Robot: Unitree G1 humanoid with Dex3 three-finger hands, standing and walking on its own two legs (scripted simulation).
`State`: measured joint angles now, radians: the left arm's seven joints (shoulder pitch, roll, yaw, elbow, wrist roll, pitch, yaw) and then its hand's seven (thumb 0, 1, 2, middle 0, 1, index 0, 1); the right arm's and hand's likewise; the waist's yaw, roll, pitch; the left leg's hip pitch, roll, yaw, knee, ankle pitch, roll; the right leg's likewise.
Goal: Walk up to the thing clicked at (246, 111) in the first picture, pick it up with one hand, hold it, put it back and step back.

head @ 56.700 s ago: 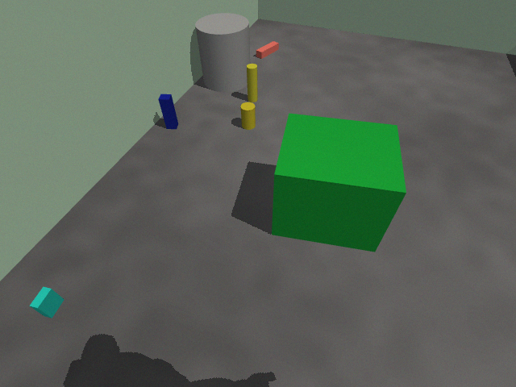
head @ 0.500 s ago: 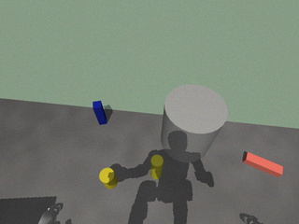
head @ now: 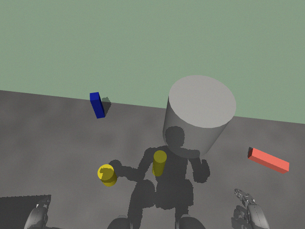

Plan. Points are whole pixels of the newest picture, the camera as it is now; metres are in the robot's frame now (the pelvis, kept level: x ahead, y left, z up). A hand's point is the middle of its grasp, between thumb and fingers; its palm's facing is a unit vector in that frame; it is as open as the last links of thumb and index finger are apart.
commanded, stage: go down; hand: left
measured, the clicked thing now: (107, 175) +0.43 +0.25 -0.65
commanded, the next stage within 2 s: none
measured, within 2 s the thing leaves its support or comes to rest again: neither
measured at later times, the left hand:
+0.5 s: hand (53, 228) +0.15 +0.29 -0.15, palm faces +0.13 -0.93 -0.35, open 17.2 cm
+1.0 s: hand (42, 198) +0.24 +0.39 -0.25, palm faces +0.31 -0.92 -0.23, open 17.1 cm
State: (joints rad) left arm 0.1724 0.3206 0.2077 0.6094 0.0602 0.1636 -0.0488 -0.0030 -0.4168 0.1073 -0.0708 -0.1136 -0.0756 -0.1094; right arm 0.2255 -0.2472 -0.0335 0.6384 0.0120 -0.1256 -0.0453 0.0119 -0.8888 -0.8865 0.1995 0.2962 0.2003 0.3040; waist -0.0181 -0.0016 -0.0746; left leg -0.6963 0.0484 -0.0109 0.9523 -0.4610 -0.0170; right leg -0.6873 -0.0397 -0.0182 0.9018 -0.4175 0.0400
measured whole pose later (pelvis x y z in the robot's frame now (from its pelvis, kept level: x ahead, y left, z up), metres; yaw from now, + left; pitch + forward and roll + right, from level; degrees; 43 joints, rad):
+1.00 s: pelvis -0.07 -0.01 -0.21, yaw -1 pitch +31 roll -4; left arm -0.28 0.67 0.72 0.90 -0.13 -0.31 -0.44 -0.01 -0.47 0.09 -0.04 -0.09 -0.05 -0.08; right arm 0.13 -0.31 0.03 0.65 -0.03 -0.19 -0.06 0.01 -0.89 -0.89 0.20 0.30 0.20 0.30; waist -0.02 -0.03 -0.15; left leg -1.73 0.03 -0.10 1.85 -0.67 -0.04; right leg -1.71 -0.04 -0.03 1.80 -0.63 0.03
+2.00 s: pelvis -0.09 +0.00 -0.34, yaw -4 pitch +30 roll -8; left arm -0.65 0.99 0.92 1.15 -0.13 -0.37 -0.61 -0.01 -0.49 0.13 -0.01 -0.14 -0.04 -0.11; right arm 0.12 -0.38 0.12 0.68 -0.07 -0.14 -0.01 0.01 -0.88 -0.89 0.20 0.30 0.20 0.30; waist -0.09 -0.04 -0.06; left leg -2.13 0.01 -0.15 2.28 -0.68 -0.03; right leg -2.07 -0.03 -0.04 2.17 -0.63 0.05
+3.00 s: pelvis -0.10 +0.02 -0.41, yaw -9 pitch +22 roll -13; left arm -0.74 1.02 0.87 1.42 -0.11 -0.73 -0.50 -0.02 -0.59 0.04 -0.06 -0.12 -0.08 -0.10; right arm -0.04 -0.38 0.33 0.61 -0.20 -0.05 0.04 0.00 -0.89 -0.89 0.20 0.30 0.20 0.30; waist -0.19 -0.19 0.16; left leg -2.24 -0.01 -0.25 2.54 -0.70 -0.02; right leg -2.13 0.01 -0.10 2.35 -0.62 0.05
